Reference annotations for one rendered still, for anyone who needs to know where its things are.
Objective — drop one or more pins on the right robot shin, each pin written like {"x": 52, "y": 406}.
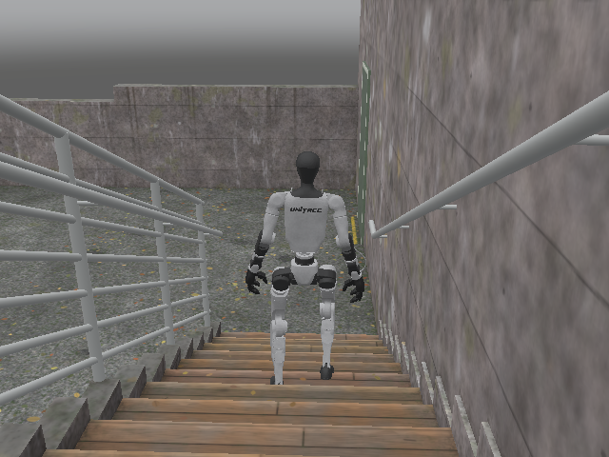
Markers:
{"x": 327, "y": 335}

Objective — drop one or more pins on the right robot forearm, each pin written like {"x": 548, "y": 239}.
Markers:
{"x": 351, "y": 260}

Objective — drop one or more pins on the robot torso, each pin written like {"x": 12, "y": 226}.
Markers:
{"x": 305, "y": 224}

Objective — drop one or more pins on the right robot upper arm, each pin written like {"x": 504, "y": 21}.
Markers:
{"x": 336, "y": 203}

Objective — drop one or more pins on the robot right hand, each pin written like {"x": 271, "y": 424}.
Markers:
{"x": 358, "y": 290}

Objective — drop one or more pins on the left robot forearm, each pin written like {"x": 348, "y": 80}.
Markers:
{"x": 258, "y": 255}

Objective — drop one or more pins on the robot left hand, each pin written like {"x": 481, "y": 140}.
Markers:
{"x": 250, "y": 280}

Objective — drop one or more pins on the left robot upper arm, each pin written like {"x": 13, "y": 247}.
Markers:
{"x": 276, "y": 200}

